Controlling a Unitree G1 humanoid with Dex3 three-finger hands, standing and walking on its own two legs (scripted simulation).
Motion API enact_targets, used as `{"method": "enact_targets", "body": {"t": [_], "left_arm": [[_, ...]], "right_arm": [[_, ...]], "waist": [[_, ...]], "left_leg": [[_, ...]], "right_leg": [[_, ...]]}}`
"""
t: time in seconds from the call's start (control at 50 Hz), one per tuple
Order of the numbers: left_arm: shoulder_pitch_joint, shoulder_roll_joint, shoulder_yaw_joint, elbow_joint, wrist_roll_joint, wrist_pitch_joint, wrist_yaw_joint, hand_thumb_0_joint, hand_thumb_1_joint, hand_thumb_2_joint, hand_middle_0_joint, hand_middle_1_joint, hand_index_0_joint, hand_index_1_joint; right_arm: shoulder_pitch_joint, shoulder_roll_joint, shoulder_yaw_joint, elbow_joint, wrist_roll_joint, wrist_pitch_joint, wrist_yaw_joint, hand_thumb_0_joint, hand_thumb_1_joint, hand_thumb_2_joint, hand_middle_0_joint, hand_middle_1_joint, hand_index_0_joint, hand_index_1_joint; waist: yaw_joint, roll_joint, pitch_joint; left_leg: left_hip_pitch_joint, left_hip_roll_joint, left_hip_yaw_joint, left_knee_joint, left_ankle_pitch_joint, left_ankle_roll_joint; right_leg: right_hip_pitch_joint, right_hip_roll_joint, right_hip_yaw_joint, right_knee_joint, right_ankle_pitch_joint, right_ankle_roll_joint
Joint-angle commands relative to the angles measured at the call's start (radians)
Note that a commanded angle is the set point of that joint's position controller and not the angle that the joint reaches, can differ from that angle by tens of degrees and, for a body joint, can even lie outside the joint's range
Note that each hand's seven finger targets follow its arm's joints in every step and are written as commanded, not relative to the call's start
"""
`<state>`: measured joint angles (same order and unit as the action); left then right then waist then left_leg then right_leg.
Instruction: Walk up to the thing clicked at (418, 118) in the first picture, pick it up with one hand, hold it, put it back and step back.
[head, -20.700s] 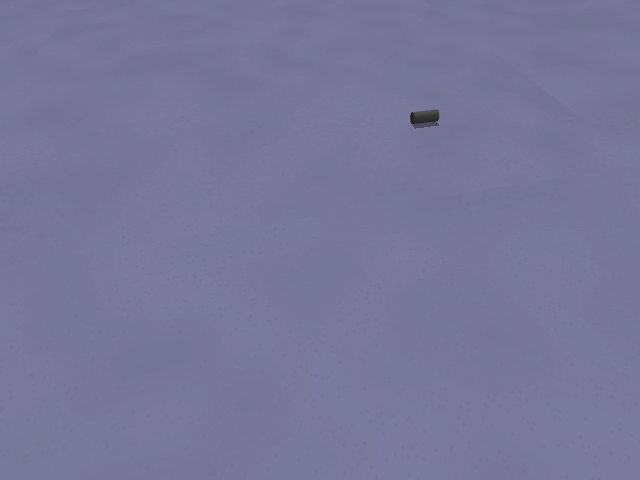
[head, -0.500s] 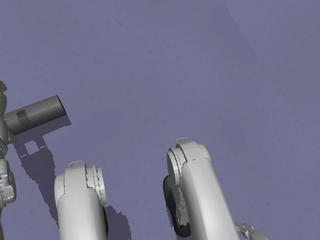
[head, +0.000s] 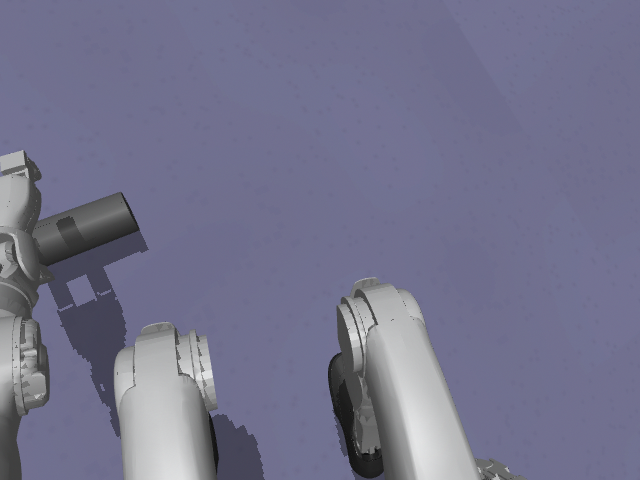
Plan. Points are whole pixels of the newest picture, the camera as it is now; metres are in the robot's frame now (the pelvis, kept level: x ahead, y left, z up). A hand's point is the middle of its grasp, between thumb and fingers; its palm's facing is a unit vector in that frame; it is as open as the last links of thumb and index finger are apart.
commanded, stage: approach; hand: left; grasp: from above
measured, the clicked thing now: (80, 229) +0.50 +0.28 -0.30
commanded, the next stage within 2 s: rest palm in 0.52 s
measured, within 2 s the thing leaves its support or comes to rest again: neither
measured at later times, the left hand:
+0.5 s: hand (48, 226) +0.47 +0.29 -0.20, palm faces -0.42 -0.17 -0.89, open 14.3 cm
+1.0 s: hand (66, 233) +0.47 +0.27 -0.22, palm faces -0.47 -0.17 -0.87, open 14.3 cm
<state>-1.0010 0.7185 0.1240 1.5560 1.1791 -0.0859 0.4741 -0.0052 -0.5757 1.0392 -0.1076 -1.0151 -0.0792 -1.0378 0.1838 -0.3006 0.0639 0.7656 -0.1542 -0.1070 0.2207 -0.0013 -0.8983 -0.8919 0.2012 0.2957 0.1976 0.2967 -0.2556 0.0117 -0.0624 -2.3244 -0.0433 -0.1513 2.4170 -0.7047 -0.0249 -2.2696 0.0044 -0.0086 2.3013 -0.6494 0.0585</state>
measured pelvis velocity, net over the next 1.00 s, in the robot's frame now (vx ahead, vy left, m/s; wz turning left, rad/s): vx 0.00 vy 0.00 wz -0.03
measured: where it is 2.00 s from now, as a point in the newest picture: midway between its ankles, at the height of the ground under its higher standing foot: (283, 463)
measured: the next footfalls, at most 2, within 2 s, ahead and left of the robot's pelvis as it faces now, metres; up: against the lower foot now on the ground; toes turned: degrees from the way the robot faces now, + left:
none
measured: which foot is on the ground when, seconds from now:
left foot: down 0.00-1.00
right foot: down 0.00-1.00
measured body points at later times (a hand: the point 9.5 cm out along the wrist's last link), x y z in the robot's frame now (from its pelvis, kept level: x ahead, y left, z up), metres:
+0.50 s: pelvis +0.00 +0.00 -0.01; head +0.26 +0.05 +0.36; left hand +0.49 +0.29 -0.14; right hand -0.01 -0.26 -0.10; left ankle +0.07 +0.12 -0.30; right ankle +0.11 -0.15 -0.30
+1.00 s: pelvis +0.00 +0.00 -0.01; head +0.26 +0.07 +0.34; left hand +0.49 +0.28 -0.17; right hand +0.02 -0.28 -0.09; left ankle +0.07 +0.12 -0.30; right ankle +0.11 -0.15 -0.30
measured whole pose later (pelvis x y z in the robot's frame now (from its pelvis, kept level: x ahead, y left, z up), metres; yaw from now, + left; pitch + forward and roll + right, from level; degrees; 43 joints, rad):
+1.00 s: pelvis +0.00 +0.00 -0.01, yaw -2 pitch +33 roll -10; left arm -1.12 0.82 0.15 1.75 1.22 -0.09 0.52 0.00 -0.56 1.02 -0.09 -1.01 -0.07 -1.02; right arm 0.17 -0.34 0.15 0.70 -0.18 -0.14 0.23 0.00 -0.89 -0.89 0.20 0.30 0.20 0.30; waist -0.35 -0.04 0.05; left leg -2.34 -0.03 -0.18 2.46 -0.71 -0.03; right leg -2.28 0.02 -0.03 2.32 -0.63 0.07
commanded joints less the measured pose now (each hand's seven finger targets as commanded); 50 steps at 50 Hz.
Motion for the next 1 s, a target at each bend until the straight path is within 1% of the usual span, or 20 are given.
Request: {"method": "enact_targets", "body": {"t": [0.0, 0.06, 0.08, 0.16, 0.22, 0.28, 0.3, 0.42, 0.48, 0.54, 0.58, 0.62, 0.64, 0.68, 0.72, 0.78, 0.86, 0.92, 0.94, 0.98], "left_arm": [[-0.489, 0.171, -0.029, -0.099, 0.002, 0.014, 0.070, 0.000, -0.610, 1.052, -0.074, -1.023, -0.052, -1.045], [-0.532, 0.207, -0.022, -0.017, 0.017, 0.035, 0.078, 0.000, -0.599, 1.046, -0.072, -1.037, -0.056, -1.053], [-0.528, 0.224, -0.018, 0.001, 0.022, 0.043, 0.080, 0.000, -0.606, 1.051, -0.073, -1.037, -0.054, -1.056], [-0.463, 0.252, -0.003, 0.111, 0.028, 0.084, 0.072, 0.000, -0.583, 1.023, -0.069, -1.052, -0.061, -1.060], [-0.431, 0.316, 0.019, 0.098, 0.016, 0.101, 0.063, 0.000, -0.600, 1.032, -0.068, -1.037, -0.053, -1.052], [-0.362, 0.331, 0.034, 0.070, 0.009, 0.114, 0.049, 0.000, -0.607, 1.036, -0.071, -1.020, -0.052, -1.039], [-0.367, 0.367, 0.056, 0.013, 0.000, 0.108, 0.046, 0.000, -0.597, 1.024, -0.070, -1.022, -0.054, -1.036], [-0.372, 0.330, 0.066, -0.149, -0.056, 0.065, 0.042, 0.000, -0.611, 1.043, -0.075, -1.002, -0.051, -1.025], [-0.409, 0.280, 0.032, -0.216, -0.055, 0.039, 0.030, 0.000, -0.608, 1.042, -0.076, -1.009, -0.054, -1.030], [-0.429, 0.238, 0.005, -0.248, -0.052, 0.024, 0.028, 0.000, -0.604, 1.116, -0.089, -1.026, -0.056, -1.058], [-0.430, 0.201, -0.021, -0.245, -0.048, 0.025, 0.029, 0.000, -0.579, 1.153, -0.104, -1.056, -0.072, -1.087], [-0.449, 0.193, -0.034, -0.180, -0.029, 0.030, 0.023, 0.000, -0.583, 1.089, -0.088, -1.027, -0.067, -1.048], [-0.395, 0.189, -0.034, -0.140, -0.020, 0.037, 0.021, 0.000, -0.611, 1.085, -0.076, -0.957, -0.034, -0.999], [-0.377, 0.171, -0.036, -0.070, -0.022, 0.043, 0.023, 0.000, -0.611, 1.067, -0.073, -0.965, -0.038, -1.000], [-0.345, 0.147, -0.050, 0.035, -0.011, 0.049, 0.022, 0.000, -0.604, 1.053, -0.068, -0.979, -0.040, -1.008], [-0.368, 0.217, -0.022, 0.064, -0.005, 0.044, 0.025, 0.000, -0.565, 1.010, -0.069, -1.012, -0.057, -1.023], [-0.384, 0.281, 0.006, 0.077, 0.023, 0.019, 0.046, 0.000, -0.561, 1.000, -0.069, -1.007, -0.058, -1.017], [-0.439, 0.356, 0.044, 0.068, 0.042, -0.006, 0.090, 0.000, -0.566, 0.998, -0.063, -1.011, -0.052, -1.021], [-0.450, 0.335, 0.023, 0.060, 0.050, -0.014, 0.105, 0.000, -0.561, 0.994, -0.064, -1.009, -0.054, -1.018], [-0.484, 0.350, 0.024, 0.054, 0.058, -0.029, 0.143, 0.000, -0.565, 0.994, -0.063, -1.001, -0.051, -1.012]], "right_arm": [[0.238, -0.261, -0.076, 0.022, -0.003, -0.018, -0.014, 0.000, -0.892, -0.894, 0.201, 0.300, 0.200, 0.300], [0.245, -0.271, -0.062, 0.023, -0.008, -0.023, -0.014, 0.000, -0.891, -0.894, 0.201, 0.300, 0.200, 0.300], [0.244, -0.274, -0.054, 0.021, -0.008, -0.024, -0.014, 0.000, -0.891, -0.894, 0.201, 0.300, 0.200, 0.300], [0.240, -0.288, -0.020, -0.009, -0.013, -0.036, -0.007, 0.000, -0.889, -0.893, 0.201, 0.300, 0.200, 0.300], [0.209, -0.296, -0.006, -0.034, -0.002, -0.038, -0.007, 0.000, -0.890, -0.894, 0.201, 0.300, 0.200, 0.300], [0.209, -0.307, -0.001, -0.065, 0.004, -0.034, -0.003, 0.000, -0.888, -0.893, 0.201, 0.300, 0.200, 0.300], [0.212, -0.304, -0.007, -0.055, 0.007, -0.031, -0.002, 0.000, -0.888, -0.892, 0.201, 0.300, 0.200, 0.300], [0.229, -0.282, -0.019, -0.049, 0.009, -0.022, 0.005, 0.000, -0.890, -0.893, 0.201, 0.300, 0.200, 0.300], [0.255, -0.275, -0.041, -0.026, 0.003, -0.025, 0.006, 0.000, -0.891, -0.894, 0.201, 0.300, 0.200, 0.300], [0.264, -0.279, -0.063, -0.009, 0.005, -0.027, 0.000, 0.000, -0.890, -0.894, 0.201, 0.300, 0.200, 0.300], [0.260, -0.277, -0.073, -0.003, 0.008, -0.023, -0.003, 0.000, -0.890, -0.894, 0.200, 0.300, 0.200, 0.300], [0.266, -0.274, -0.070, 0.013, 0.003, -0.023, -0.001, 0.000, -0.888, -0.894, 0.200, 0.300, 0.200, 0.300], [0.264, -0.277, -0.068, 0.013, 0.005, -0.022, -0.003, 0.000, -0.886, -0.898, 0.200, 0.300, 0.200, 0.300], [0.252, -0.280, -0.062, 0.005, 0.007, -0.018, -0.003, 0.000, -0.884, -0.898, 0.200, 0.300, 0.200, 0.300], [0.253, -0.282, -0.046, 0.002, -0.002, -0.019, 0.002, 0.000, -0.883, -0.896, 0.200, 0.300, 0.200, 0.300], [0.235, -0.292, -0.029, -0.014, -0.002, -0.022, 0.000, 0.000, -0.884, -0.896, 0.200, 0.300, 0.200, 0.300], [0.221, -0.309, -0.007, -0.047, -0.013, -0.033, 0.004, 0.000, -0.884, -0.896, 0.200, 0.300, 0.200, 0.300], [0.222, -0.316, 0.006, -0.050, -0.023, -0.038, 0.003, 0.000, -0.885, -0.897, 0.200, 0.300, 0.200, 0.300], [0.212, -0.315, 0.013, -0.064, -0.027, -0.043, 0.003, 0.000, -0.885, -0.897, 0.200, 0.300, 0.200, 0.300], [0.210, -0.319, 0.017, -0.054, -0.035, -0.055, 0.002, 0.000, -0.884, -0.897, 0.200, 0.300, 0.200, 0.300]], "waist": [[-0.103, 0.322, -0.609], [-0.121, 0.295, -0.576], [-0.110, 0.293, -0.582], [-0.116, 0.262, -0.561], [-0.076, 0.305, -0.617], [-0.069, 0.297, -0.615], [-0.054, 0.315, -0.637], [-0.059, 0.326, -0.705], [-0.090, 0.341, -0.706], [-0.098, 0.383, -0.697], [-0.098, 0.382, -0.691], [-0.111, 0.368, -0.626], [-0.092, 0.360, -0.624], [-0.094, 0.332, -0.558], [-0.118, 0.267, -0.488], [-0.110, 0.202, -0.486], [-0.114, 0.245, -0.523], [-0.134, 0.260, -0.549], [-0.142, 0.281, -0.558], [-0.152, 0.323, -0.558]], "left_leg": [[0.518, 0.014, 0.108, -0.270, 0.147, 0.044], [0.481, 0.014, 0.103, -0.261, 0.134, 0.048], [0.474, 0.012, 0.106, -0.263, 0.139, 0.049], [0.428, 0.007, 0.112, -0.246, 0.178, 0.059], [0.454, 0.009, 0.105, -0.257, 0.184, 0.056], [0.464, 0.011, 0.103, -0.259, 0.205, 0.055], [0.458, 0.012, 0.107, -0.255, 0.204, 0.056], [0.480, 0.021, 0.104, -0.228, 0.246, 0.052], [0.488, 0.024, 0.101, -0.228, 0.204, 0.049], [0.533, 0.023, 0.099, -0.243, 0.189, 0.039], [0.538, 0.023, 0.099, -0.260, 0.163, 0.038], [0.519, 0.020, 0.099, -0.261, 0.156, 0.038], [0.530, 0.018, 0.101, -0.264, 0.184, 0.035], [0.492, 0.017, 0.088, -0.272, 0.177, 0.035], [0.449, 0.014, 0.085, -0.261, 0.175, 0.042], [0.397, 0.009, 0.085, -0.239, 0.159, 0.058], [0.450, 0.012, 0.081, -0.238, 0.183, 0.052], [0.450, 0.018, 0.080, -0.214, 0.174, 0.056], [0.467, 0.019, 0.084, -0.206, 0.177, 0.055], [0.482, 0.023, 0.082, -0.203, 0.162, 0.050]], "right_leg": [[0.274, 0.018, -0.152, -0.214, 0.177, -0.090], [0.265, 0.018, -0.153, -0.212, 0.165, -0.091], [0.278, 0.019, -0.151, -0.214, 0.167, -0.090], [0.336, 0.019, -0.145, -0.208, 0.201, -0.085], [0.353, 0.025, -0.150, -0.189, 0.198, -0.091], [0.382, 0.027, -0.154, -0.177, 0.214, -0.088], [0.391, 0.030, -0.151, -0.172, 0.212, -0.089], [0.440, 0.032, -0.153, -0.169, 0.267, -0.083], [0.413, 0.033, -0.158, -0.180, 0.233, -0.086], [0.359, 0.027, -0.162, -0.184, 0.214, -0.093], [0.339, 0.027, -0.164, -0.197, 0.193, -0.095], [0.307, 0.027, -0.168, -0.198, 0.183, -0.097], [0.311, 0.028, -0.168, -0.197, 0.201, -0.098], [0.270, 0.022, -0.174, -0.184, 0.191, -0.097], [0.274, 0.024, -0.176, -0.190, 0.191, -0.094], [0.313, 0.025, -0.164, -0.198, 0.183, -0.085], [0.346, 0.026, -0.169, -0.176, 0.194, -0.085], [0.362, 0.031, -0.170, -0.173, 0.193, -0.082], [0.362, 0.032, -0.170, -0.175, 0.203, -0.082], [0.346, 0.035, -0.180, -0.169, 0.195, -0.082]]}}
